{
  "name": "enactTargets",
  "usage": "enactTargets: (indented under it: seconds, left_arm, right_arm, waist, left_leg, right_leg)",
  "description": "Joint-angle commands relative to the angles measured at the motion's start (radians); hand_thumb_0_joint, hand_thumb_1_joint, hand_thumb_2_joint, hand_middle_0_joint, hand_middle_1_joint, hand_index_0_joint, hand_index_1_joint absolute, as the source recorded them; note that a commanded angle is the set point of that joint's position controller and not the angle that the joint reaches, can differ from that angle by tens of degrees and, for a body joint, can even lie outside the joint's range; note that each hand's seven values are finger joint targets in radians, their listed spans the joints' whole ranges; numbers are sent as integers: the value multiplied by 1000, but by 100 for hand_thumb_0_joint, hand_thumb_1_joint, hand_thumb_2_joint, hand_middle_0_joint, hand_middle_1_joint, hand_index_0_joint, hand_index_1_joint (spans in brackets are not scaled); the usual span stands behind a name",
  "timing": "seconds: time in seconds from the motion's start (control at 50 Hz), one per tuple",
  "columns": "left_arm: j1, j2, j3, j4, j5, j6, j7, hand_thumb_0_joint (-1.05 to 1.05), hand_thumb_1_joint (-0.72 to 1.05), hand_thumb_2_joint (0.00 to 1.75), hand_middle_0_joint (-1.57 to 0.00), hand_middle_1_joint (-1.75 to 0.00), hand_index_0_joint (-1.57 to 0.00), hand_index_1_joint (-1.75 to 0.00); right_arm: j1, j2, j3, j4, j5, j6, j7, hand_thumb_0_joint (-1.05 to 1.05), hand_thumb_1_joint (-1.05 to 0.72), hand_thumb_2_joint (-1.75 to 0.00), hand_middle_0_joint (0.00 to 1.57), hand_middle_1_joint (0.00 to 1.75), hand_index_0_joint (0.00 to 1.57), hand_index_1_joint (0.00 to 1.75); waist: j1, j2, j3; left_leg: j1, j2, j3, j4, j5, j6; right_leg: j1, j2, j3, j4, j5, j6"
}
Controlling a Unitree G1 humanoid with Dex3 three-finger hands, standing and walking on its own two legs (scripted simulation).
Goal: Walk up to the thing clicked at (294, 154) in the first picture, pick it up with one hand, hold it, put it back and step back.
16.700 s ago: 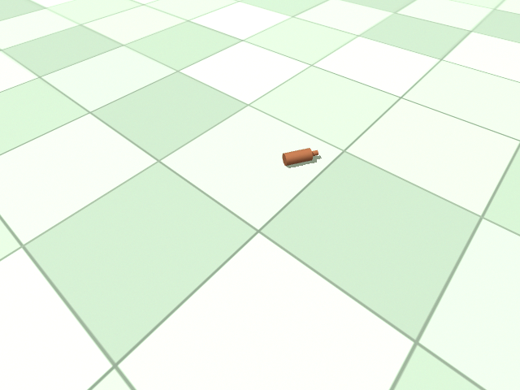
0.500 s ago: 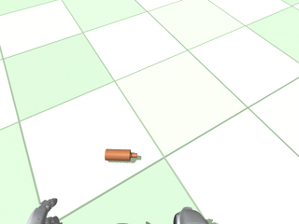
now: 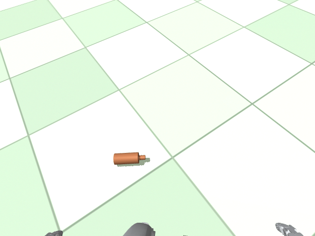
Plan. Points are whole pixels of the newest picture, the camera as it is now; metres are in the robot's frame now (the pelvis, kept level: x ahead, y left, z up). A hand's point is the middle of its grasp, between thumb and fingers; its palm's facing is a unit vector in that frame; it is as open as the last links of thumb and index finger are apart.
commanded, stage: walk up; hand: left
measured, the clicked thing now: (129, 158) +0.63 +0.26 -0.73
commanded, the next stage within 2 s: stand in 1.32 s
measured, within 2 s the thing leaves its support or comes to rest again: neither
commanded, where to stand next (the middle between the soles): +0.28 +0.03 m, yaw +4 degrees
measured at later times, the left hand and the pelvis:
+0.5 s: hand out of the picture -0.06 +0.27 -0.15, palm faces -0.02 -0.93 -0.38, open 7.4 cm; pelvis -0.12 +0.00 +0.00, yaw -1 degrees
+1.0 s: hand out of the picture -0.02 +0.26 -0.14, palm faces +0.02 -0.94 -0.35, open 7.4 cm; pelvis -0.11 +0.00 +0.01, yaw +0 degrees
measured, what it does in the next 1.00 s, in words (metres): walks backwards: left foot, then right foot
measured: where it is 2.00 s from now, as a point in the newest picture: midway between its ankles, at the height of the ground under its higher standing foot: outside the picture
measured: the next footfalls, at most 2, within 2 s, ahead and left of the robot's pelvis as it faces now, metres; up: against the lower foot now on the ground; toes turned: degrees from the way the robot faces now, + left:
left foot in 0.16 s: -0.05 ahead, +0.12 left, +0.00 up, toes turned -2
right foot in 0.46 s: -0.09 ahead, -0.13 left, +0.00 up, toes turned +2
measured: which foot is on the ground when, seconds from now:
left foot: up 0.00-0.14, down 0.16-1.00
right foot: down 0.00-0.18, up 0.20-0.44, down 0.46-1.00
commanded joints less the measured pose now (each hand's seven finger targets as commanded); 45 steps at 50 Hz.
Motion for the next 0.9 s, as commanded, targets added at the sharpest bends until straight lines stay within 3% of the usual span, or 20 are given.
enactTargets:
  seconds: [0.0, 0.06, 0.12, 0.14, 0.16, 0.18, 0.2, 0.24, 0.36, 0.42, 0.44, 0.46, 0.48, 0.5, 0.62, 0.66, 0.68, 0.72, 0.8, 0.88]
  left_arm:
    - [-6, 249, 76, -123, 12, -16, 27, 0, 90, 90, -20, -30, -20, -30]
    - [26, 255, 76, -119, 7, -14, 28, 0, 90, 90, -20, -30, -20, -30]
    - [-35, 267, 69, -134, -12, -1, 16, 0, 90, 90, -20, -30, -20, -30]
    - [-8, 232, 56, -131, -13, 3, 12, 0, 90, 90, -20, -30, -20, -30]
    - [-13, 183, 42, -136, -19, 1, 11, 0, 90, 90, -20, -30, -20, -30]
    - [-94, 242, 69, -131, -9, 2, 28, 0, 90, 90, -20, -30, -20, -30]
    - [-83, 253, 78, -103, -3, 6, 28, 0, 90, 90, -20, -30, -20, -30]
    - [20, 231, 72, -55, -26, 1, 19, 0, 90, 90, -20, -30, -20, -30]
    - [2, 218, 57, -30, -10, -36, -21, 0, 90, 90, -20, -30, -20, -30]
    - [110, 189, 58, 55, -8, -65, -7, 0, 90, 90, -20, -30, -20, -30]
    - [135, 224, 71, 79, 2, -74, 0, 0, 90, 90, -20, -30, -20, -30]
    - [145, 280, 83, 73, 17, -84, 4, 0, 90, 90, -20, -30, -20, -30]
    - [68, 357, 89, 50, 15, -82, 2, 0, 90, 90, -20, -30, -20, -30]
    - [-26, 347, 80, 19, 14, -85, 0, 0, 90, 90, -20, -30, -20, -30]
    - [-44, 269, 53, 37, -7, -82, -7, 0, 90, 90, -20, -30, -20, -30]
    - [-37, 202, 26, 43, -19, -74, -12, 0, 90, 90, -20, -30, -20, -30]
    - [-36, 189, 25, 63, -32, -69, -12, 0, 90, 90, -20, -30, -20, -30]
    - [6, 205, 30, 95, -28, -70, -9, 0, 90, 90, -20, -30, -20, -30]
    - [2, 222, 34, 137, -23, -86, -8, 0, 90, 90, -20, -30, -20, -30]
    - [-41, 222, 26, 147, -23, -86, -5, 0, 90, 90, -20, -30, -20, -30]
  right_arm:
    - [46, -156, -40, -69, -10, -29, -13, 0, -90, -90, 20, 30, 20, 30]
    - [53, -151, -45, -64, -25, -39, -7, 0, -90, -90, 20, 30, 20, 30]
    - [163, -151, -54, -11, -35, -48, 2, 0, -90, -90, 20, 30, 20, 30]
    - [145, -186, -68, -13, -48, -53, 3, 0, -90, -90, 20, 30, 20, 30]
    - [102, -289, -89, -28, -61, -53, 9, 0, -90, -90, 20, 30, 20, 30]
    - [78, -357, -102, -45, -53, -53, 16, 0, -90, -90, 20, 30, 20, 30]
    - [32, -304, -94, -43, -51, -62, 12, 0, -90, -90, 20, 30, 20, 30]
    - [-51, -224, -63, -56, -53, -74, 4, 0, -90, -90, 20, 30, 20, 30]
    - [40, -218, -75, -43, -58, -81, 19, 0, -90, -90, 20, 30, 20, 30]
    - [14, -219, -68, -43, -51, -57, 32, 0, -90, -90, 20, 30, 20, 30]
    - [22, -174, -54, -47, -40, -53, 33, 0, -90, -90, 20, 30, 20, 30]
    - [22, -125, -39, -66, -28, -55, 38, 0, -90, -90, 20, 30, 20, 30]
    - [-14, -138, -44, -60, -26, -52, 31, 0, -90, -90, 20, 30, 20, 30]
    - [9, -173, -57, -34, -25, -54, 31, 0, -90, -90, 20, 30, 20, 30]
    - [75, -127, -44, 32, -25, -89, 42, 0, -90, -90, 20, 30, 20, 30]
    - [91, -168, -58, 46, -38, -100, 33, 0, -90, -90, 20, 30, 20, 30]
    - [44, -194, -57, 41, -35, -102, 34, 0, -90, -90, 20, 30, 20, 30]
    - [-2, -213, -52, 41, -35, -101, 41, 0, -90, -90, 20, 30, 20, 30]
    - [-22, -162, -34, 63, -27, -99, 40, 0, -90, -90, 20, 30, 20, 30]
    - [-19, -153, -31, 90, -26, -105, 37, 0, -90, -90, 20, 30, 20, 30]
  waist:
    - [29, -192, -205]
    - [39, -236, -236]
    - [-32, -193, -254]
    - [-19, -98, -244]
    - [-21, 153, -210]
    - [-71, 180, -183]
    - [-42, 85, -144]
    - [35, 44, -138]
    - [-53, 140, -168]
    - [5, 141, -164]
    - [15, 69, -176]
    - [16, -97, -170]
    - [28, -193, -112]
    - [-7, -149, -43]
    - [-29, -183, -111]
    - [-39, -65, -150]
    - [-14, 12, -141]
    - [15, 35, -134]
    - [15, 55, -138]
    - [0, 24, -166]
  left_leg:
    - [-8, 18, 43, -124, -28, -20]
    - [41, 55, 95, -377, 3, -12]
    - [252, 62, 155, -739, 268, 17]
    - [326, 144, 13, -782, 274, 48]
    - [355, 371, -311, -844, 289, 155]
    - [135, 512, -417, -878, 325, 279]
    - [87, 495, -364, -868, 349, 283]
    - [181, 378, -162, -806, 455, 218]
    - [323, 329, -97, -794, 86, 204]
    - [204, 277, 2, -681, 172, 159]
    - [103, 248, 24, -597, 190, 114]
    - [-46, 160, 77, -483, 97, 43]
    - [9, 102, 80, -358, -36, 11]
    - [98, 132, 19, -291, -15, 3]
    - [276, 80, 124, -679, 183, 10]
    - [369, 198, -70, -797, 256, 51]
    - [289, 275, -195, -853, 106, 104]
    - [173, 333, -221, -898, -5, 154]
    - [145, 207, -56, -815, 166, 50]
    - [219, 203, -33, -796, 296, 41]
  right_leg:
    - [184, -221, 157, -116, 573, -194]
    - [241, -238, 189, -87, 522, -188]
    - [121, -212, 174, -10, 356, -123]
    - [-14, -154, 155, 42, 195, -73]
    - [-232, 27, 69, 206, -162, -13]
    - [-132, 65, 104, 422, -368, 5]
    - [-104, 67, 174, 533, -319, -1]
    - [-157, 72, 169, 586, -209, 1]
    - [-56, 3, 21, 77, -253, 36]
    - [182, 41, -63, -299, -50, -3]
    - [291, 10, 13, -316, 2, -17]
    - [329, -135, 287, -353, -154, -70]
    - [52, -330, 497, -422, -389, -186]
    - [-84, -362, 503, -411, -395, -218]
    - [1, -187, 174, -259, 22, -102]
    - [-57, -111, 95, -149, 77, -27]
    - [-36, -38, 36, -110, -112, -4]
    - [89, -21, -5, -87, -146, -6]
    - [189, -68, 68, -247, 11, -30]
    - [179, -88, 61, -253, 98, -32]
